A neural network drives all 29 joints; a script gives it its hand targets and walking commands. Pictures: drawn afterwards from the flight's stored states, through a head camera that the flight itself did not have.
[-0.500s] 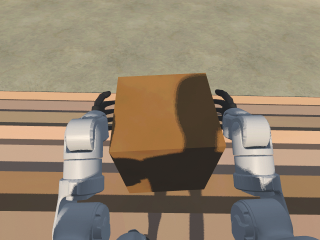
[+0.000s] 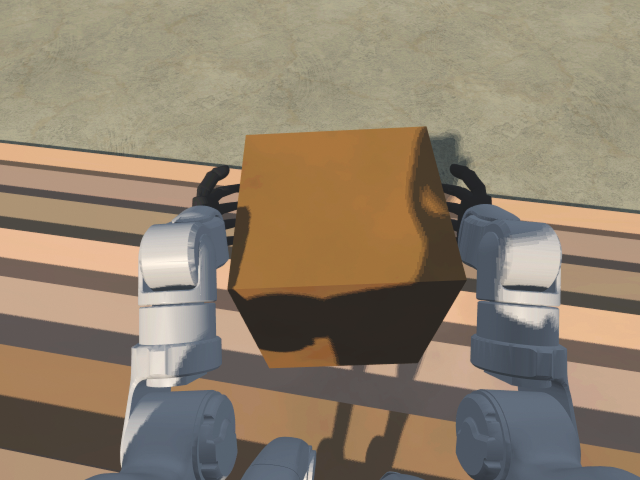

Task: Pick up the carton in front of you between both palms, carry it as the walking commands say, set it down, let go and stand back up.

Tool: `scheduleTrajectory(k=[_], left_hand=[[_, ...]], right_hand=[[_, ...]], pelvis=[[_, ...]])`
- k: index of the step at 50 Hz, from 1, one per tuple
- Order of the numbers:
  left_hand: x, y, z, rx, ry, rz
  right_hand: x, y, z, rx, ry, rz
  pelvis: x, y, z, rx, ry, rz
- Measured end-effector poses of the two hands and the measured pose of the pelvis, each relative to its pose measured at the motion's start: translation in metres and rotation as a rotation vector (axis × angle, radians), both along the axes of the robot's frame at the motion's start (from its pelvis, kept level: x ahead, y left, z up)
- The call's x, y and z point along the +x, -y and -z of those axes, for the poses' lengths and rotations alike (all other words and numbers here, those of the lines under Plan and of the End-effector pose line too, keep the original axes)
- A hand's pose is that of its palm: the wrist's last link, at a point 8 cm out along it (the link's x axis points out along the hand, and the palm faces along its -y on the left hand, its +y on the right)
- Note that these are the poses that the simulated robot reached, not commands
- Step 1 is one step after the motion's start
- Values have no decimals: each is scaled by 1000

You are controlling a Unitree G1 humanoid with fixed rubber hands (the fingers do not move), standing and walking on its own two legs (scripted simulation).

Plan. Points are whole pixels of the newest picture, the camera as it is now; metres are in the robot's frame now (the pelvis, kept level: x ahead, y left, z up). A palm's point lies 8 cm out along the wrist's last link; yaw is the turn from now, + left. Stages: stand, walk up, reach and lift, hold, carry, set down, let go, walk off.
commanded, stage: carry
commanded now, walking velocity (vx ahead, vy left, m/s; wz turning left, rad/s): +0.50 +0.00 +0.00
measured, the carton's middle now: (339, 259) +0.37 +0.03 +0.03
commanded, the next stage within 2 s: none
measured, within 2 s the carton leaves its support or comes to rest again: neither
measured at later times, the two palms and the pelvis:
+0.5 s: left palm (282, 128) +0.72 +0.16 -0.07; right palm (433, 148) +0.69 -0.14 -0.07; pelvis +0.34 +0.05 -0.15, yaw +0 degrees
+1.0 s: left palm (281, 79) +1.08 +0.23 -0.21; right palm (387, 83) +1.10 -0.07 -0.22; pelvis +0.73 +0.04 -0.33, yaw -1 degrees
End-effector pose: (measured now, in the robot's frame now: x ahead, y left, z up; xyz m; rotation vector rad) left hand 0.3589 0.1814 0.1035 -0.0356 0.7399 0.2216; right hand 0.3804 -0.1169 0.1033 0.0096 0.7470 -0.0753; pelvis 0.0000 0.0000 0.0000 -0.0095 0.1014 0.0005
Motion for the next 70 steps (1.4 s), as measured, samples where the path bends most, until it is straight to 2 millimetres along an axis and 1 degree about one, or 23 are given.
scheduleTrajectory(k=[3,6,8,11,14,17,20,23,27,30,32,35,37,40,43,47,50,52,54,59,63,67,70], left_hand=[[33,-6,3,0,-2,-6],[76,-11,1,8,30,-2],[108,-15,2,15,53,5],[161,-19,13,17,86,30],[220,-12,37,3,127,98],[268,2,74,7,74,155],[303,13,116,20,-27,188],[337,18,152,14,-92,194],[389,20,187,-14,-91,174],[434,20,206,-18,-41,150],[465,16,215,-1,14,124],[505,3,236,17,52,85],[526,-7,256,9,28,57],[556,-19,282,-7,-22,20],[593,-29,297,-3,-36,2],[661,-40,303,26,22,3],[723,-45,312,24,91,25],[767,-41,325,10,123,60],[802,-33,342,13,102,97],[869,-8,386,11,-23,167],[922,6,411,-12,-51,188],[982,18,426,-35,-3,184],[1031,22,434,-21,64,166]], right_hand=[[37,-6,2,0,-3,-8],[78,-11,2,7,30,-6],[107,-15,6,13,53,0],[152,-18,18,7,87,18],[192,-11,38,-42,128,59],[224,2,77,-62,74,93],[249,13,121,-55,-28,115],[280,17,156,-51,-93,122],[334,19,186,-58,-92,121],[387,20,204,-52,-41,109],[429,17,216,-37,15,84],[486,4,234,-31,55,39],[516,-6,250,-36,31,13],[556,-18,274,-36,-20,-16],[599,-28,293,-20,-34,-26],[663,-39,310,8,25,-24],[715,-44,322,0,94,-5],[747,-40,332,-30,127,17],[772,-32,349,-48,105,39],[816,-9,395,-39,-23,113],[862,6,413,-43,-52,150],[923,17,421,-57,-5,156],[982,22,429,-50,62,133]], pelvis=[[35,0,-1,5,-3,-1],[74,-6,5,2,2,4],[104,-11,16,-3,11,10],[158,-22,46,-23,39,7],[215,-33,93,-25,77,-1],[254,-42,122,4,70,6],[287,-49,135,22,58,10],[320,-51,144,20,49,11],[371,-47,162,22,39,3],[419,-41,187,31,46,5],[457,-36,211,33,63,9],[501,-29,239,6,56,16],[528,-24,249,-3,43,15],[568,-20,258,-6,32,7],[610,-22,267,-2,26,9],[674,-33,293,-11,32,17],[731,-43,327,-28,50,12],[767,-49,351,-7,53,3],[793,-54,366,11,44,-3],[856,-66,377,14,28,10],[908,-65,384,10,21,12],[967,-56,403,21,28,-1],[1020,-47,432,37,48,4]])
